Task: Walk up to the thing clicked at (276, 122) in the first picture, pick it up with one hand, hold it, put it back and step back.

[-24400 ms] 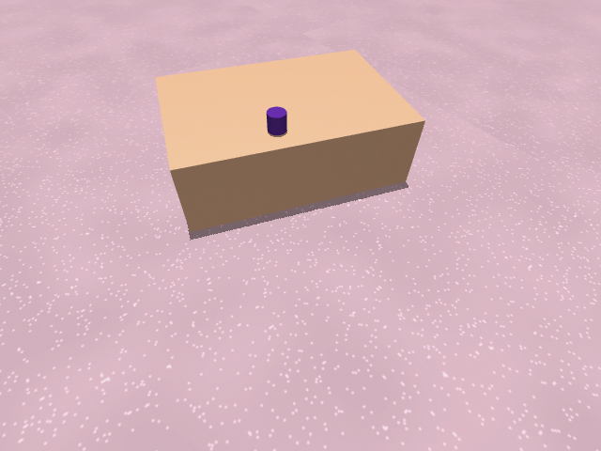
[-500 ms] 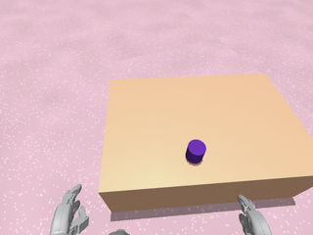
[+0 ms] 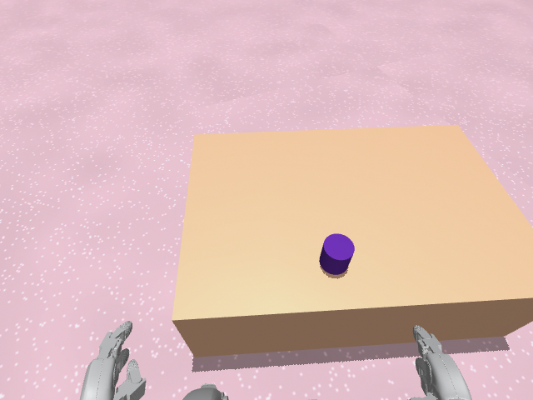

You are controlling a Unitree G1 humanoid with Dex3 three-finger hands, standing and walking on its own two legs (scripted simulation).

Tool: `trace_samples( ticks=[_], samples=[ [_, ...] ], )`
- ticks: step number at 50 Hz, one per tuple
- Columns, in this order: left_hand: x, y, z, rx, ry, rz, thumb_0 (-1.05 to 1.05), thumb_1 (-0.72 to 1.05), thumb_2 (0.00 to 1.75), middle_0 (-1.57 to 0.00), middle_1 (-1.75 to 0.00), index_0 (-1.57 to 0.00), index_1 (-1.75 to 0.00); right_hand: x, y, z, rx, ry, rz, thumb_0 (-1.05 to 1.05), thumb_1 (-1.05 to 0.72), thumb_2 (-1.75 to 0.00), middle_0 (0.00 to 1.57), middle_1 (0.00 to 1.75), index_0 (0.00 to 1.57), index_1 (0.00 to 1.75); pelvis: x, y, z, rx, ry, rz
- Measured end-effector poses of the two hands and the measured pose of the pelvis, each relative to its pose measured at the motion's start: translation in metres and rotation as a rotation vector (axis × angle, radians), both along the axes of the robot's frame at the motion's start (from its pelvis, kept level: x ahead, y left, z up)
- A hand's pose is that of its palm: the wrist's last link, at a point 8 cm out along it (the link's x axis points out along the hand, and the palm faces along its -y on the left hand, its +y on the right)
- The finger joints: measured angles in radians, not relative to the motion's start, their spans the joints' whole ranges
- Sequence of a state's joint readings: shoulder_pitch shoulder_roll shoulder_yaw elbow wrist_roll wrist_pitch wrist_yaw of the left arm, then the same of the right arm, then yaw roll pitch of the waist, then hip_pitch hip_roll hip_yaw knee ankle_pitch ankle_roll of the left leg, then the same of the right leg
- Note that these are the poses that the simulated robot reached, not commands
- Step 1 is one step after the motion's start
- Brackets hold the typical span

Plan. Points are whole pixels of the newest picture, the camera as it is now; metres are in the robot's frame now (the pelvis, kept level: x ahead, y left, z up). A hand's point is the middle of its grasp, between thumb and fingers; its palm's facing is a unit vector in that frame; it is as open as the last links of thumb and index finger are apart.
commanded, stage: home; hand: right
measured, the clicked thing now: (336, 254) +0.53 -0.19 -0.31
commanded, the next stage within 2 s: none
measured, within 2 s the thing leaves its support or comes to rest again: neither
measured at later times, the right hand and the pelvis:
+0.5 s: hand (403, 377) +0.17 -0.19 -0.05, palm faces +0.05 +0.98 -0.20, open 17.2 cm; pelvis +0.01 -0.01 +0.00, yaw +0 degrees
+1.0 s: hand (397, 378) +0.17 -0.18 -0.05, palm faces +0.05 +0.98 -0.20, open 17.3 cm; pelvis +0.01 +0.00 +0.00, yaw +0 degrees
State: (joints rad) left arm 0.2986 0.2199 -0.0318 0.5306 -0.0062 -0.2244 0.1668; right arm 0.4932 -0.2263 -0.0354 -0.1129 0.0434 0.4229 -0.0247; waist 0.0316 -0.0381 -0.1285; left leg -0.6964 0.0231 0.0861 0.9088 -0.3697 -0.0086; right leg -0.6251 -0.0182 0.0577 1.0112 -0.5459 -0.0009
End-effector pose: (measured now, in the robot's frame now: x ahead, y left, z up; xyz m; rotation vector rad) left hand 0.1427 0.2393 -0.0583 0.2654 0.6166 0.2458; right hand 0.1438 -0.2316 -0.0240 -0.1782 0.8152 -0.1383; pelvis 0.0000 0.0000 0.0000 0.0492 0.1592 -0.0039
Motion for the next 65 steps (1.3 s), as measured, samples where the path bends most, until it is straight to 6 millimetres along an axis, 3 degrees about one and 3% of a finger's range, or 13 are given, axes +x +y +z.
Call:
trace_samples(
  ticks=[28, 65],
  samples=[
    [0.023, -0.015, 0.004, -0.004, -0.046, -0.019, 0.02, 0.89, 0.90, -0.20, -0.30, -0.21, -0.30, 0.014, -0.007, 0.002, 0.010, -0.002, 0.007, -0.01, 0.49, -0.08, 0.06, 0.06, 0.05, 0.06, 0.012, -0.008, -0.002, 0.008, 0.018, -0.003],
    [0.016, -0.004, 0.002, 0.001, -0.039, -0.010, 0.02, 0.89, 0.90, -0.20, -0.30, -0.21, -0.30, 0.006, -0.001, 0.002, 0.007, 0.001, 0.003, -0.01, 0.51, -0.07, 0.05, 0.06, 0.05, 0.06, 0.007, -0.002, -0.002, 0.002, 0.013, -0.003]
  ],
)
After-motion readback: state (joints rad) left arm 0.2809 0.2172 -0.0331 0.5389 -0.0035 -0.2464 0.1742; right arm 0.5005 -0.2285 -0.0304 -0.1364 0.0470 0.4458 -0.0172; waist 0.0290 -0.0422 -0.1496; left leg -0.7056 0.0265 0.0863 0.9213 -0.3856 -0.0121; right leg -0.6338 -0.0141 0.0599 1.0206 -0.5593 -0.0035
